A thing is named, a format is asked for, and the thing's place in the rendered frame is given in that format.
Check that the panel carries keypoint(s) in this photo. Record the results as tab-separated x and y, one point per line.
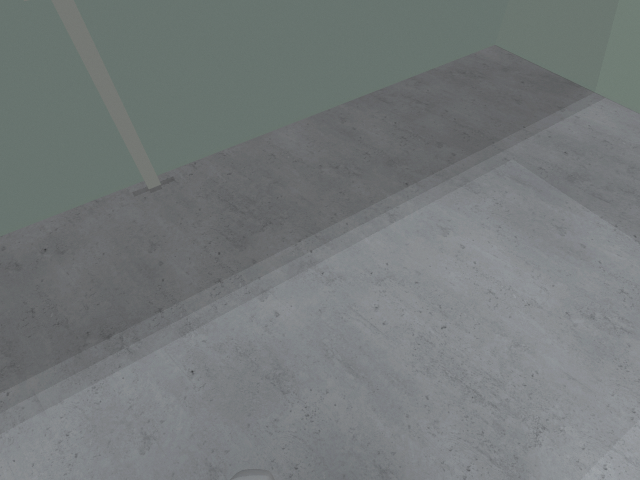
89	54

